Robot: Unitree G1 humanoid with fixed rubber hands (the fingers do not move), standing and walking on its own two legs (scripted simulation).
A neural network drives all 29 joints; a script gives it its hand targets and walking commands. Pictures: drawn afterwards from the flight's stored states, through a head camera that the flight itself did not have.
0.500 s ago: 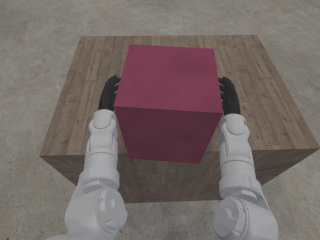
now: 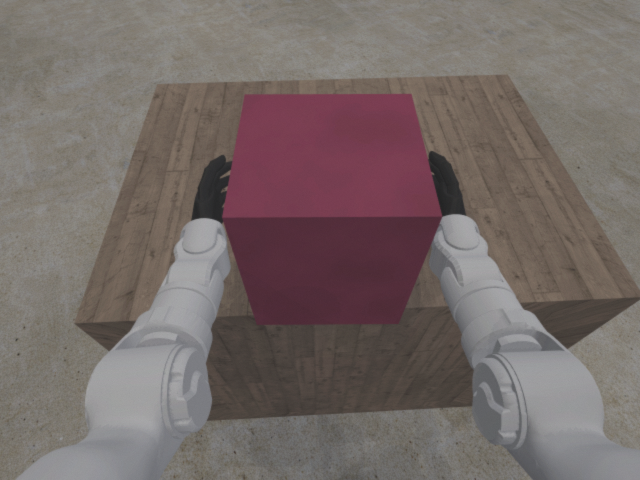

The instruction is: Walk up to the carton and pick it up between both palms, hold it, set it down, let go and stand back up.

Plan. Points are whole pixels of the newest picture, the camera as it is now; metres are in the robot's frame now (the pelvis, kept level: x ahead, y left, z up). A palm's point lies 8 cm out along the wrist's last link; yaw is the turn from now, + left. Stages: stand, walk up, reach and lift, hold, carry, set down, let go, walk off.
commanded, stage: set down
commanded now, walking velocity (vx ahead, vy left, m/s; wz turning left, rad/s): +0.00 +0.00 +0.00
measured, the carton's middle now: (327, 218) +0.46 +0.02 +0.05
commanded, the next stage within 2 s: none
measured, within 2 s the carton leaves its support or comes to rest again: neither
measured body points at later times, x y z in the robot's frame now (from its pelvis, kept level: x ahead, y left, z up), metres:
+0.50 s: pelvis -0.03 +0.01 -0.01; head +0.03 +0.02 +0.44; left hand +0.45 +0.22 +0.13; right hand +0.46 -0.17 +0.14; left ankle +0.02 +0.12 -0.74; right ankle -0.03 -0.09 -0.74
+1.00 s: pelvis -0.02 +0.01 +0.00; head +0.01 +0.02 +0.45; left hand +0.46 +0.23 +0.21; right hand +0.47 -0.17 +0.21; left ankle +0.02 +0.12 -0.74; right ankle -0.03 -0.09 -0.74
